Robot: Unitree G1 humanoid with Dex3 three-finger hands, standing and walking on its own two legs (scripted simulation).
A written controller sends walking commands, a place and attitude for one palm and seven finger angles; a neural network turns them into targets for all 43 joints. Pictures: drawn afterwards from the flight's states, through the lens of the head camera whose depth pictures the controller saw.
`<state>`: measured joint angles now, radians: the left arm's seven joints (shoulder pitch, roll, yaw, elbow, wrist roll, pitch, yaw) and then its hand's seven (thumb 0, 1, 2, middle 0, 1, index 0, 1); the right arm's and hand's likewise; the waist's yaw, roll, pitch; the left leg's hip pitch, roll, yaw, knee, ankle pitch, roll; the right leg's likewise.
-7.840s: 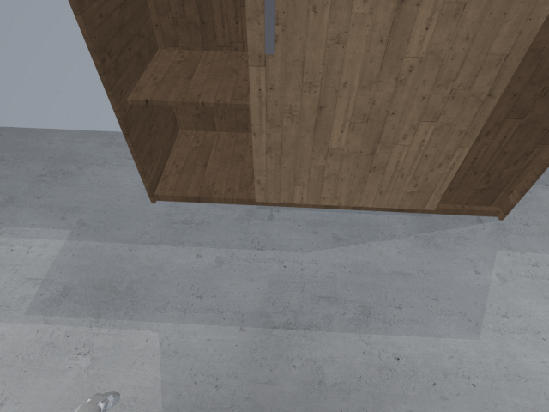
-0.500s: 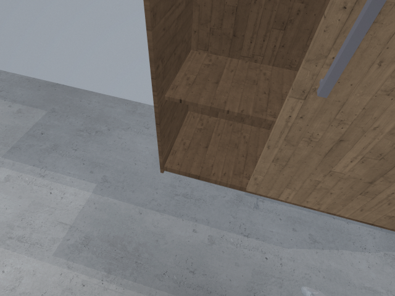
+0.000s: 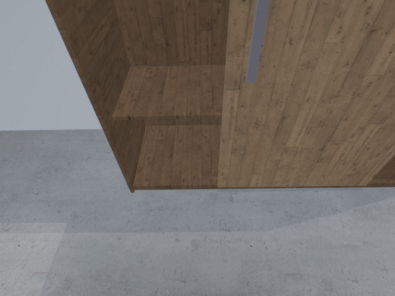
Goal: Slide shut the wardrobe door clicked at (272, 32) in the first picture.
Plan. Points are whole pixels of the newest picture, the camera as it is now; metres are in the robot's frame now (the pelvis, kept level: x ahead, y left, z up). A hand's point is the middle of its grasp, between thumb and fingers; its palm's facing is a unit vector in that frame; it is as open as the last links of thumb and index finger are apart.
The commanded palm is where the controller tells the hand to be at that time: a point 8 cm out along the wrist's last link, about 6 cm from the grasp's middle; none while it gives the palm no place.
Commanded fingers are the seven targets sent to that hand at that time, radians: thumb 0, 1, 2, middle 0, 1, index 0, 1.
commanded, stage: take the last steps up to it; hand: right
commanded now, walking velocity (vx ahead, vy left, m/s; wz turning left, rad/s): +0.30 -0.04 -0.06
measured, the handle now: (256, 28) +0.77 -0.16 +0.19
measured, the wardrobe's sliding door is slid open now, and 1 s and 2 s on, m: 0.50 0.50 0.50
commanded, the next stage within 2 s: come to a stop and stand still in 0.72 s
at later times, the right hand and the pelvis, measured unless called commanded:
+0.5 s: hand (266, 256) +0.25 -0.16 -0.16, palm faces +0.02 +0.98 -0.19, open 7.3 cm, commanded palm none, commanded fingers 0.00 -0.90 -0.90 0.20 0.30 0.20 0.30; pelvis +0.15 +0.02 -0.01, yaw -2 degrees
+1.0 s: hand (282, 260) +0.25 -0.20 -0.18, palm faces +0.14 +0.98 -0.17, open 7.3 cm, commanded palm none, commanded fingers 0.00 -0.90 -0.90 0.20 0.30 0.20 0.30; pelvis +0.29 -0.03 +0.00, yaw -3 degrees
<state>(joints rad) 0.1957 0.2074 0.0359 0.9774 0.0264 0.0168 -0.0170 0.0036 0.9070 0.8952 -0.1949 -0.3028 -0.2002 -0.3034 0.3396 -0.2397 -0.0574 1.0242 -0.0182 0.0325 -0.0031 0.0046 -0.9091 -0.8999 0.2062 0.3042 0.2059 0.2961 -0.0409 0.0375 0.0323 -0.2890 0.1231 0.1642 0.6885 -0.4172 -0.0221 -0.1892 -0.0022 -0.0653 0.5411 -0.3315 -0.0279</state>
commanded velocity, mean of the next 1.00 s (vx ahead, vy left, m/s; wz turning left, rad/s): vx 0.13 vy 0.01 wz -0.02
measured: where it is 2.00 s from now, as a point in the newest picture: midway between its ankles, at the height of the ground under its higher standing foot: (199, 295)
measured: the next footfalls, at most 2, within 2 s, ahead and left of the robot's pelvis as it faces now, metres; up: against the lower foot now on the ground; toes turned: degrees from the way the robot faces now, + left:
left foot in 0.46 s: +0.27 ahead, +0.11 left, +0.00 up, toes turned +6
right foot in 0.88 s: +0.32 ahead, -0.11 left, +0.00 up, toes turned -3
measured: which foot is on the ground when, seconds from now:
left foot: up 0.00-0.44, down 0.46-0.90, up 0.92-1.00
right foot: down 0.00-0.46, up 0.48-0.86, down 0.88-1.00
